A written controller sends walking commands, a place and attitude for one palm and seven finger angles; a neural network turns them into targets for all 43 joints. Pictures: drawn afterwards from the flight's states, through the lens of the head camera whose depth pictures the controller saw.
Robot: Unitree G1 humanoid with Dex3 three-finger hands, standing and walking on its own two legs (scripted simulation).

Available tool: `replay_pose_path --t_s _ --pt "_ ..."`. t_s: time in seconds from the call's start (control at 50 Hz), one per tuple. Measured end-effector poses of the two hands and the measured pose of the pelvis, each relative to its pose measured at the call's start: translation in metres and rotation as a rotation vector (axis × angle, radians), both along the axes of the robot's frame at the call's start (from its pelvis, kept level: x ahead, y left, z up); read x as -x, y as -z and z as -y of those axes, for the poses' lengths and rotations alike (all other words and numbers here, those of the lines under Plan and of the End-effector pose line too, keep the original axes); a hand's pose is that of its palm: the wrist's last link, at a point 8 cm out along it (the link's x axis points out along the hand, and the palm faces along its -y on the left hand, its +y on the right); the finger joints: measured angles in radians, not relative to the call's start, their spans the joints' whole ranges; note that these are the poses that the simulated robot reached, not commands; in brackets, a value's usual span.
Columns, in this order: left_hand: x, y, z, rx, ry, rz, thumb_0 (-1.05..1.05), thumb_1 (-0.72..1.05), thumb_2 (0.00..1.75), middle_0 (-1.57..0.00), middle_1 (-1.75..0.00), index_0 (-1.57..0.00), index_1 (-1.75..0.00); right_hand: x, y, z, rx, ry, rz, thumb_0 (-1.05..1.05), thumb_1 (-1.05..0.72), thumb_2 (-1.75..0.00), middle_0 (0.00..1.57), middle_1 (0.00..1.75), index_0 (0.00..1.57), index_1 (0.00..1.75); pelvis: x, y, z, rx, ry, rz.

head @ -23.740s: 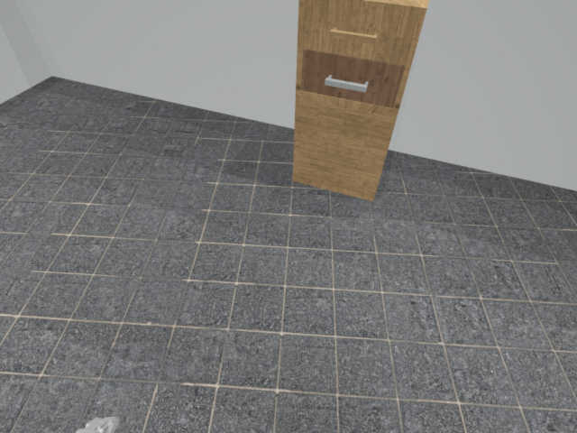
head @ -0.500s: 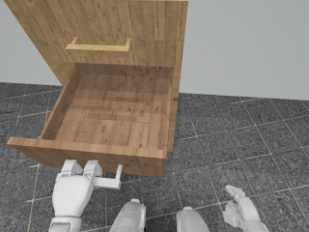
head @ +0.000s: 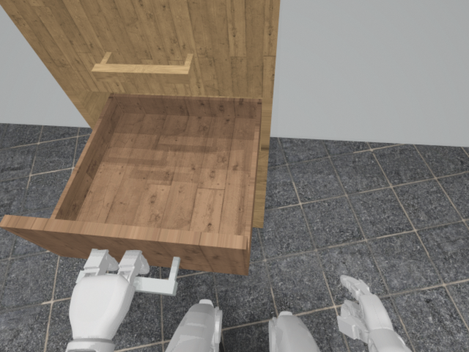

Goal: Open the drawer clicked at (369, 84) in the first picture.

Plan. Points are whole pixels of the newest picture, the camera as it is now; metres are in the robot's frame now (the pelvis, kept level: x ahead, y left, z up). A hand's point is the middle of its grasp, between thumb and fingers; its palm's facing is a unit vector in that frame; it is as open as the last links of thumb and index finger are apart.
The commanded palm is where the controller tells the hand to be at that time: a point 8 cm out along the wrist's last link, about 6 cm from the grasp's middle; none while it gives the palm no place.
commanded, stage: open the thumb to release the handle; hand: left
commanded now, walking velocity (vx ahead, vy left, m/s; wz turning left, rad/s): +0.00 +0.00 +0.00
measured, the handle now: (130, 270) +0.25 +0.20 -0.03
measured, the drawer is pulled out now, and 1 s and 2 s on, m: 0.30 0.29 0.29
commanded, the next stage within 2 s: lift the hand off the handle in 0.50 s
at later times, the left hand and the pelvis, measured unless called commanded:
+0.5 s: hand (121, 295) +0.21 +0.22 -0.05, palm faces -0.06 -0.06 -1.00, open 11.7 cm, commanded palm +0.19 +0.23 -0.01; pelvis -0.01 +0.00 +0.00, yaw +0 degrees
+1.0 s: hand (116, 297) +0.21 +0.22 -0.05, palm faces -0.03 -0.07 -1.00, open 13.8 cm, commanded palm +0.20 +0.22 +0.01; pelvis -0.01 +0.01 +0.01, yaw +0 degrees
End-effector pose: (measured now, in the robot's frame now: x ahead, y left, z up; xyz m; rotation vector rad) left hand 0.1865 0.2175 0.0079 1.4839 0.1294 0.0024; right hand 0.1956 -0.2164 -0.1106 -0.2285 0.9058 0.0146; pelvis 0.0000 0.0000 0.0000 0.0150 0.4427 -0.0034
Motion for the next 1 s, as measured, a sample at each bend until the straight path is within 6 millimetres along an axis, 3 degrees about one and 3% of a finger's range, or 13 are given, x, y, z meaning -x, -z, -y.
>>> replay_pose_path --t_s 0.12,0.2,0.48,0.58,0.74,1.0 --pt "-0.005 0.004 -0.005 -0.035 0.051 0.048 0.01 0.72 0.81 -0.31 -1.34 -0.42 -1.34 0.001 0.010 0.005 0.033 -0.009 -0.030 0.00 -0.90 -0.89 0.20 0.30 0.20 0.30 0.002 0.006 0.003 0.005 -0.010 -0.011" --pt "-0.009 0.005 -0.005 -0.037 0.048 0.061 0.01 0.62 0.77 -0.32 -1.33 -0.43 -1.33 0.005 0.015 0.008 0.036 0.004 -0.048 0.01 -0.90 -0.89 0.20 0.30 0.20 0.30 0.005 0.007 0.003 0.009 -0.013 -0.012" --pt "-0.010 0.003 -0.003 -0.024 0.021 0.017 0.00 -0.17 0.44 -0.26 -1.24 -0.41 -1.24 0.028 0.001 0.019 0.042 0.067 -0.053 0.01 -0.90 -0.89 0.20 0.30 0.20 0.30 0.009 -0.004 0.005 0.003 0.003 0.013" --pt "-0.010 0.004 -0.004 -0.017 0.026 0.032 0.00 -0.36 0.36 -0.25 -1.22 -0.40 -1.22 0.031 -0.001 0.023 0.058 0.072 -0.048 0.01 -0.90 -0.89 0.20 0.30 0.20 0.30 0.011 -0.003 0.003 0.007 0.003 0.015" --pt "0.000 -0.002 -0.007 -0.012 -0.009 0.012 0.00 -0.46 0.32 -0.27 -1.20 -0.35 -1.20 0.028 -0.007 0.018 0.049 0.072 -0.033 0.01 -0.90 -0.89 0.20 0.30 0.20 0.30 0.011 -0.007 -0.001 0.009 0.002 0.029" --pt "-0.005 -0.001 -0.008 -0.015 0.002 0.048 0.00 -0.48 0.31 -0.31 -1.22 -0.32 -1.20 0.019 -0.007 0.001 0.044 0.032 -0.020 0.01 -0.90 -0.89 0.20 0.30 0.20 0.30 0.015 -0.006 -0.007 0.025 -0.018 0.031"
